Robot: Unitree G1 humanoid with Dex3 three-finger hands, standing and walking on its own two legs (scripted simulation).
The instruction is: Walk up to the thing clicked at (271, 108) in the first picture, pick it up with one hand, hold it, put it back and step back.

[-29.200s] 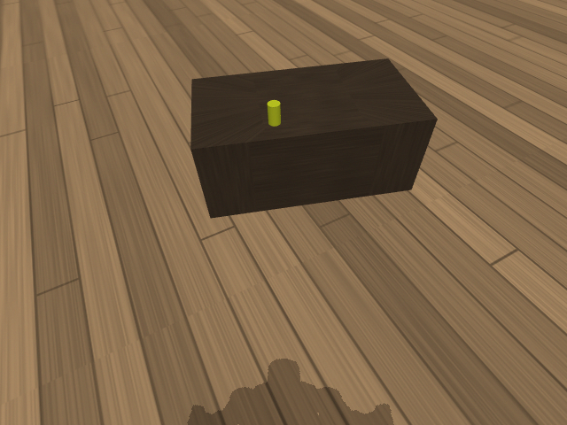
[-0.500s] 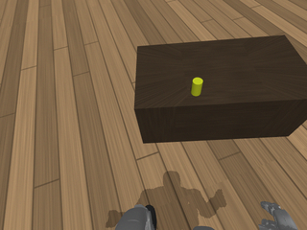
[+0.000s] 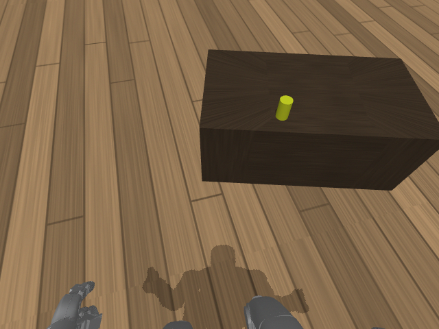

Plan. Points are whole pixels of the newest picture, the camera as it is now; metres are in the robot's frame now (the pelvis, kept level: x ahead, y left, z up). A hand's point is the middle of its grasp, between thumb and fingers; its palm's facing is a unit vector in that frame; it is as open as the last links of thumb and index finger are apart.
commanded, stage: step back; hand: right
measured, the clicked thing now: (284, 108) +0.91 -0.28 -0.29
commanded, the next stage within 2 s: stand in 1.42 s
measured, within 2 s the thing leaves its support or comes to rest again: neither
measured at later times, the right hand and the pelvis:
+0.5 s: hand out of the picture -0.03 -0.26 -0.17, palm faces -0.06 +0.92 -0.38, open 7.4 cm; pelvis -0.14 +0.01 -0.01, yaw +0 degrees
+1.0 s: hand out of the picture -0.08 -0.26 -0.14, palm faces +0.01 +0.93 -0.37, open 7.4 cm; pelvis -0.16 +0.01 +0.00, yaw -2 degrees
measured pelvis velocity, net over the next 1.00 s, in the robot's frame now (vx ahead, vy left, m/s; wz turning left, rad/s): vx -0.16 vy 0.01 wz -0.03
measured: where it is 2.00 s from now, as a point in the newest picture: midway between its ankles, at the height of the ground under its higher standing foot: outside the picture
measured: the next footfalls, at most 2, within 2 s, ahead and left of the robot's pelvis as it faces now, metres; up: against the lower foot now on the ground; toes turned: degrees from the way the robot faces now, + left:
right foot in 0.18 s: -0.07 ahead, -0.13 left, +0.00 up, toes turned -3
left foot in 0.50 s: -0.10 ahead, +0.13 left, +0.00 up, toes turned -3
